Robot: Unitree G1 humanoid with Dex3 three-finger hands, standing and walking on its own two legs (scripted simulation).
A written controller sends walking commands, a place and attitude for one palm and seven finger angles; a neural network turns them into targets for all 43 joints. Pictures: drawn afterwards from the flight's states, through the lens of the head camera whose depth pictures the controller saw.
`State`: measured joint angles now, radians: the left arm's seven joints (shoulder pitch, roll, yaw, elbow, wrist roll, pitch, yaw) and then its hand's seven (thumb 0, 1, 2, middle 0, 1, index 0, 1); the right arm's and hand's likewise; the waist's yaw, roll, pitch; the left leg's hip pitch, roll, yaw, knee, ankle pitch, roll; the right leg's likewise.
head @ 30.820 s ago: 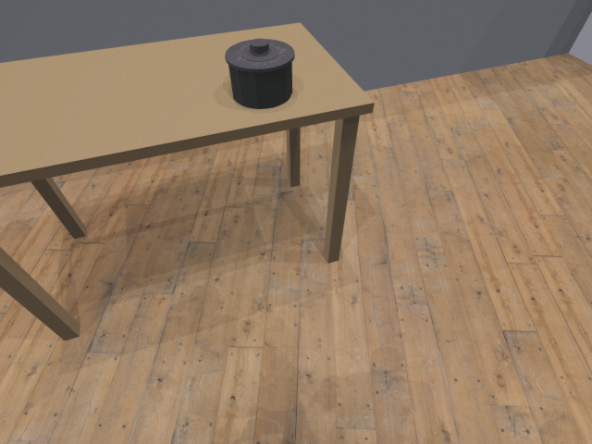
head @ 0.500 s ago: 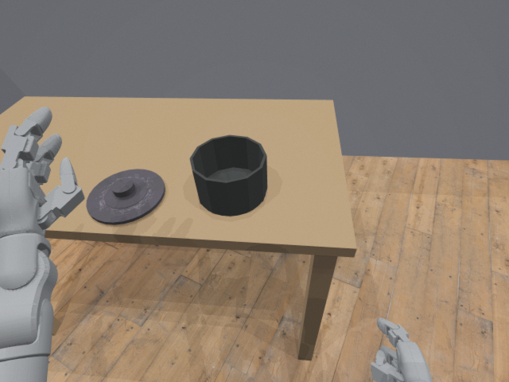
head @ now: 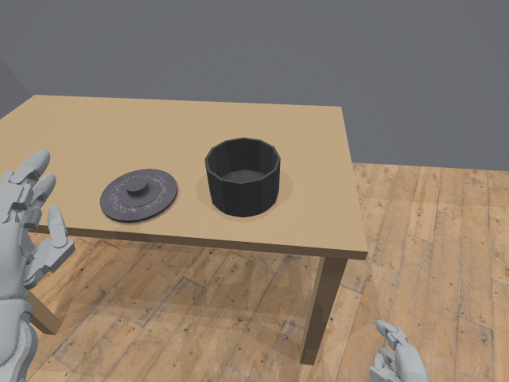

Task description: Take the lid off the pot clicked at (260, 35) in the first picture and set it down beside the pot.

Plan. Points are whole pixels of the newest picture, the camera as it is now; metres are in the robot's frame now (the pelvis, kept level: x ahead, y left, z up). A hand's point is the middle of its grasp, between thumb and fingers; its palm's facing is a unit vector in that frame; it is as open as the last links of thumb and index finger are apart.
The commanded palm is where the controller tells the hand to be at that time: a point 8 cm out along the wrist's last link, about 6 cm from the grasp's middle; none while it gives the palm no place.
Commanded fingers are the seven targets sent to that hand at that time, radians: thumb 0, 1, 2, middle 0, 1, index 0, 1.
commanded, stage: draw the hand back to the body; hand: left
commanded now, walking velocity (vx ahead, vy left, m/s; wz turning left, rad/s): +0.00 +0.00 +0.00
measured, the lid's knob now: (137, 186) +0.50 +0.34 +0.00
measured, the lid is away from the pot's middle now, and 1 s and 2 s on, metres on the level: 0.25 0.25 0.25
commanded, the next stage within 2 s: step back with the hand held close in 0.26 s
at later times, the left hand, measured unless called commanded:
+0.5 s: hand (27, 246) +0.19 +0.29 +0.20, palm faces +0.44 -0.80 -0.40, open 7.4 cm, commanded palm +0.13 +0.31 +0.19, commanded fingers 0.00 0.90 0.90 -0.20 -0.30 -0.20 -0.30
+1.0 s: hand (4, 304) +0.13 +0.28 +0.19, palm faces +0.38 -0.80 -0.46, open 7.4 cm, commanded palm +0.07 +0.33 +0.19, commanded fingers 0.00 0.90 0.90 -0.20 -0.30 -0.20 -0.30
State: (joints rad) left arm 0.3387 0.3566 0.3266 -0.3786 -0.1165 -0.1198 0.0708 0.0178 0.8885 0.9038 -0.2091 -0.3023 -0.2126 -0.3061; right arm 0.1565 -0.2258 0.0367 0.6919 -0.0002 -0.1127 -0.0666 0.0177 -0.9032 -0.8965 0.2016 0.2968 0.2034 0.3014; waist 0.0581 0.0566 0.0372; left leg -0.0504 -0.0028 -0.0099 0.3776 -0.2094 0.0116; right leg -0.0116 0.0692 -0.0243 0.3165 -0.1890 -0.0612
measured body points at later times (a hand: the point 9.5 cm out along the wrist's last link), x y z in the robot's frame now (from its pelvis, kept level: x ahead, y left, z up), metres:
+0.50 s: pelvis +0.00 +0.03 +0.00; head -0.01 +0.03 +0.45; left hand +0.16 +0.33 +0.22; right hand +0.20 -0.18 -0.07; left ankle +0.01 +0.11 -0.75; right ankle +0.00 -0.08 -0.75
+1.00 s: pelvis -0.06 +0.04 -0.02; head -0.05 +0.05 +0.43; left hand +0.10 +0.32 +0.21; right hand +0.11 -0.20 -0.09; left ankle +0.00 +0.11 -0.74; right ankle -0.02 -0.08 -0.75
